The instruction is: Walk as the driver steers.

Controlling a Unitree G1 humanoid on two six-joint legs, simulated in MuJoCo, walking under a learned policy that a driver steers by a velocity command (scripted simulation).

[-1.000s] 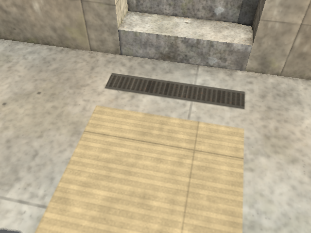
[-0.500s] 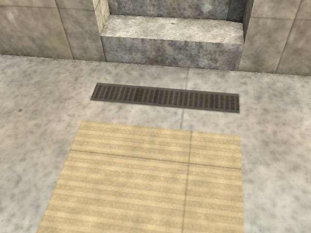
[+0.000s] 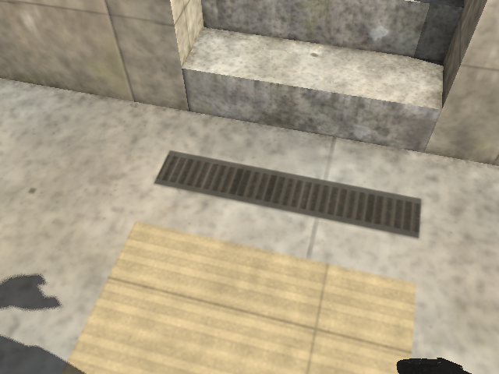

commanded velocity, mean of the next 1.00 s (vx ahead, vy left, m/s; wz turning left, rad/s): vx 0.19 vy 0.00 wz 0.00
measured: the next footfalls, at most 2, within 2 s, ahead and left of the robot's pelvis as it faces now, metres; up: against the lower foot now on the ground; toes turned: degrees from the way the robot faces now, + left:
left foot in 0.04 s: +0.19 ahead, +0.06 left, +0.00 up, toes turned +3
right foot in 0.52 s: +0.38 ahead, -0.10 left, +0.00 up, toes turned -2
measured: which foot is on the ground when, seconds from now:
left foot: up 0.00-0.02, down 0.04-0.54, up 0.56-0.82, down 0.84-1.00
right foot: down 0.00-0.04, up 0.06-0.50, down 0.52-1.00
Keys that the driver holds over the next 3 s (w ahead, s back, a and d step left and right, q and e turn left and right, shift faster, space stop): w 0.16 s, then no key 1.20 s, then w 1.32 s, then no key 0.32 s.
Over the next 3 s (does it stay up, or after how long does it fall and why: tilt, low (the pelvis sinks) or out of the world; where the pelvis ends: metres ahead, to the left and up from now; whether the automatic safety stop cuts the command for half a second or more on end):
stays up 1.00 -0.03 0.01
